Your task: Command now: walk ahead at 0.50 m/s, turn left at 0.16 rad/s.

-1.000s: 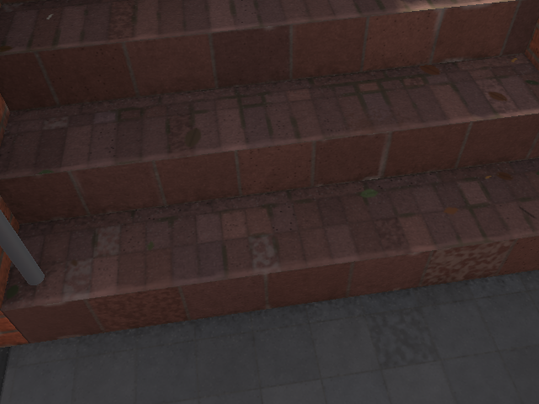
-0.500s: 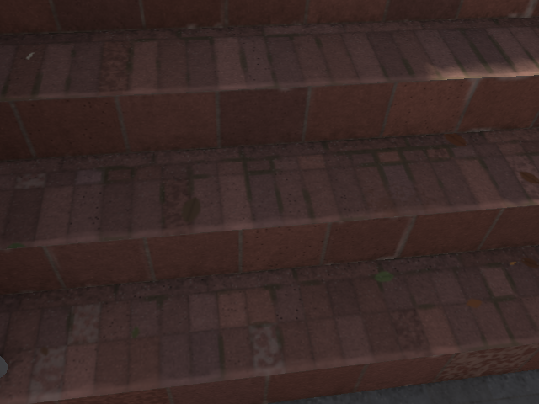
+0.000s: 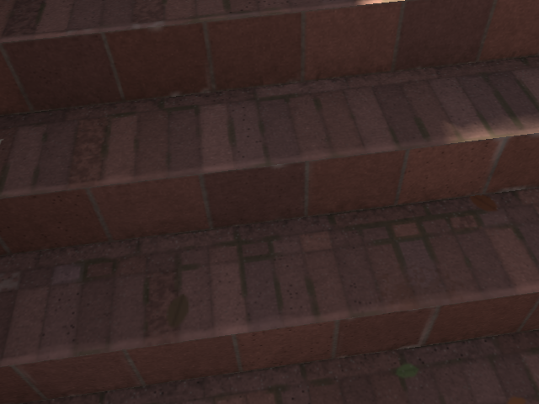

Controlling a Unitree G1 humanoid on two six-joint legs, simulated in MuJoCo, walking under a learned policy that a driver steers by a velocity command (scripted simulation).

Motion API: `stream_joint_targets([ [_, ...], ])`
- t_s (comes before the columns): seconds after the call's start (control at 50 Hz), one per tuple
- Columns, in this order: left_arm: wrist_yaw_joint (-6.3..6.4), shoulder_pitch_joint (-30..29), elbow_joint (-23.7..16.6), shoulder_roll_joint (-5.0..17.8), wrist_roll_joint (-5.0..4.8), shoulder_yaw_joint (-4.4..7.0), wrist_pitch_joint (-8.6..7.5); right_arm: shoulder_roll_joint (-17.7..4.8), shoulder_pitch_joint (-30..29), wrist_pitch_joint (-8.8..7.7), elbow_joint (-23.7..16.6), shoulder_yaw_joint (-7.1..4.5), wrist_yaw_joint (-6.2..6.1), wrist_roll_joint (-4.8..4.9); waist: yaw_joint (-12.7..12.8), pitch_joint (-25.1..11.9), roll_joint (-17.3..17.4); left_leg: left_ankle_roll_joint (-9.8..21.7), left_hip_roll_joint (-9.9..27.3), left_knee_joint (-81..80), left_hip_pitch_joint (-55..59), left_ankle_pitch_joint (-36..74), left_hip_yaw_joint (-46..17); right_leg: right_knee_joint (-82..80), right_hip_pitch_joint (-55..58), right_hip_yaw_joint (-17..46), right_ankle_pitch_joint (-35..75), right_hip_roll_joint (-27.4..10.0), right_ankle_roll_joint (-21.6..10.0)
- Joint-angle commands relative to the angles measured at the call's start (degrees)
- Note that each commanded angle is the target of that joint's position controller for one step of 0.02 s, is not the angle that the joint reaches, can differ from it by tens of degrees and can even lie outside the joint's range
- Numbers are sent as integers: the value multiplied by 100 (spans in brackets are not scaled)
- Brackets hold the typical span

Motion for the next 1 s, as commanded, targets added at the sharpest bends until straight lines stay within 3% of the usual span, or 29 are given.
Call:
stream_joint_targets([
  [0.02,4,573,30,511,50,65,-131,-67,362,145,-80,-48,-2,12,-71,-35,-468,-61,0,1079,-1013,234,-83,-844,288,1121,1106,-1678,-554],
  [0.06,40,1210,272,417,109,49,-134,158,11,258,-191,-18,-99,36,173,26,-866,-16,-274,2741,-1989,-115,92,-869,521,1352,205,-1854,-736],
  [0.12,57,1414,428,296,133,-29,-170,284,-765,283,-700,67,-278,59,133,548,-402,149,-245,3827,-3825,-585,-329,-1028,742,1528,-1472,-2106,-689],
  [0.28,74,1702,941,220,-32,-312,-244,748,-2641,291,-2448,578,-336,102,6,990,-136,474,-6,3253,-4987,-1656,248,-1666,662,253,-627,-1765,69],
  [0.34,299,1482,750,432,-250,-293,-53,904,-2225,438,-2549,766,-199,122,-81,177,-309,513,-91,864,-1697,-1319,1406,-2321,78,-627,4045,-1580,-189],
  [0.36,330,1254,474,634,-392,-277,-81,588,-1694,440,-2307,679,-175,178,-278,-415,-392,585,-529,221,-533,-1223,1831,-1432,256,-745,8250,-1701,-222],
  [0.4,251,1021,89,1470,-500,-12,-118,75,190,387,-1787,442,-178,186,-1190,-2283,-1812,957,-1000,-732,1164,-1011,1409,1522,1411,-547,12087,-2172,-264],
  [0.42,139,767,-280,1719,-420,134,-135,-307,654,287,-1596,253,-100,33,-1404,-2692,-1845,1175,-1012,-1866,2071,-990,164,3174,1083,-499,10846,-1993,-162],
  [0.44,-135,365,-791,1089,-193,63,-235,-1047,770,353,-1247,-20,-171,55,-1182,-2474,189,1977,532,-3968,3329,242,-3382,5922,-1565,-280,3909,-619,389],
  [0.46,-342,265,-995,1087,62,151,-300,-1469,505,518,-1241,-257,-338,57,-920,-2913,718,2185,1064,-5774,3466,479,-5979,8339,-2444,764,428,118,441],
  [0.5,-252,-583,-1698,81,254,-37,-169,-728,4,392,-808,-141,-279,139,-207,-1050,-499,1496,798,-5727,1745,-1867,-4799,9597,-3664,1138,954,-334,198],
  [0.52,-411,-433,-1399,194,131,-47,1,-333,386,103,-439,64,123,-91,-576,353,-833,1355,710,-5412,1289,-942,-3659,10185,-5319,2238,973,-41,-251],
  [0.56,-393,-479,-1717,14,193,-183,91,279,552,0,254,251,362,-337,156,-23,-243,1321,460,-5218,1248,752,-2712,10865,-6202,2197,694,-84,-837],
  [0.6,-332,-771,-2036,146,86,-260,122,151,156,-148,302,255,512,-413,588,-270,-556,1054,171,-5501,662,939,-1416,9923,-6117,1517,721,-451,-880],
  [0.62,-322,-974,-2162,87,30,-308,109,72,158,-203,254,251,483,-405,656,-315,116,1064,11,-5755,391,661,-1263,10823,-6289,1113,48,-433,-740],
  [0.68,-355,-1566,-2377,-121,104,-568,250,2,1185,-152,554,393,572,-714,601,-454,-349,717,-342,-5744,-56,-83,-1356,10256,-6374,747,1136,-477,-700],
  [0.72,-322,-2672,-2813,249,-101,-485,396,-673,1298,-235,385,185,661,-455,410,-638,224,845,-327,-6294,-503,1333,-1317,9361,-5622,37,444,-546,-196],
  [0.74,-282,-3049,-2902,214,-75,-479,492,-526,1448,-258,385,238,673,-374,246,-829,190,1102,-154,-6450,-376,1754,-1474,8792,-5325,-149,-59,-514,9],
  [0.76,-287,-2449,-2762,-50,54,-499,553,-435,744,-318,73,302,755,-175,788,-932,563,1397,-31,-6585,-1038,4161,-1148,7985,-3578,-582,-113,-339,68],
  [0.8,-429,-2668,-2806,411,-72,-391,842,-1178,1405,-469,138,91,817,156,559,-1338,709,1535,565,-6322,332,9450,-1317,6401,-2826,-976,-790,219,357],
  [0.82,-416,-2267,-2731,357,117,-412,935,-1528,1186,-511,-47,-36,819,215,748,-1419,1225,1682,1107,-5948,2144,11041,-1427,4812,-3088,-737,-1068,310,419],
  [0.84,-332,-1962,-2601,294,42,-444,977,-1501,1098,-485,26,-126,873,158,767,-1312,1059,1749,1370,-5255,3061,12057,-1611,3370,-3185,-663,-1407,458,346],
  [0.86,-204,-184,-1986,451,-6,-298,978,-1278,1484,-386,312,-166,947,-238,1003,-2413,397,1447,1071,-3390,2575,12842,-1284,3252,-1198,528,-86,152,-187],
  [0.88,-148,1540,-1253,707,-13,-186,975,-385,2138,-322,457,57,1123,-715,1111,-3870,-1580,987,534,-1564,556,8412,-1528,2144,1573,3410,1274,-1084,-1600],
  [0.9,-224,1837,-1092,688,384,-123,897,-486,1613,-146,526,-100,1190,-313,1589,-2461,-2196,608,-903,1745,-1585,1993,-1908,509,941,6045,-1492,-1964,-2207],
  [0.92,-241,1191,-790,828,366,-65,709,-421,881,-124,248,-78,1065,62,1192,-916,-1114,996,-939,3539,-3415,1837,-1901,374,109,5724,-3448,-1856,-1499],
  [0.94,-270,406,-584,512,366,-104,516,-255,472,-137,72,-37,804,155,716,-561,-575,1209,-906,4031,-4089,1644,-1924,470,-255,5006,-3198,-1853,-1266],
  [0.96,-259,-167,-360,-335,417,-294,360,-120,377,-69,23,31,558,-38,324,-752,214,1447,-806,4067,-4243,1685,-2076,417,-349,4120,-2544,-1745,-1078],
  [1.0,-248,-805,52,-1080,186,-501,165,336,224,63,-364,230,349,-143,-348,-716,263,1421,-447,3912,-4182,1034,-1709,384,-911,2527,-1676,-1314,-616],
])
Velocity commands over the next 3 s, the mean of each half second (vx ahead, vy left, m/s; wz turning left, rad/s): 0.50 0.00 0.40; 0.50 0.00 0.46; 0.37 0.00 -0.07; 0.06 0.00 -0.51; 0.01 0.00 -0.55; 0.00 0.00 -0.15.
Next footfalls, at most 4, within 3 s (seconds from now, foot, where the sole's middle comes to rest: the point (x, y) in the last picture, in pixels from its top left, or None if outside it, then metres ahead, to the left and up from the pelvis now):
0.42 left None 0.36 0.14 -0.60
0.84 right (258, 275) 0.65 0.08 -0.42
1.34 left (65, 147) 0.87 0.48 -0.25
1.92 right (219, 10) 1.09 0.15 -0.07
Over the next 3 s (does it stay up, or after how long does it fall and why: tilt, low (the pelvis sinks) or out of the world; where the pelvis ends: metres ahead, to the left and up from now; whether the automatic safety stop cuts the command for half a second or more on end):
stays up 1.11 0.28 0.70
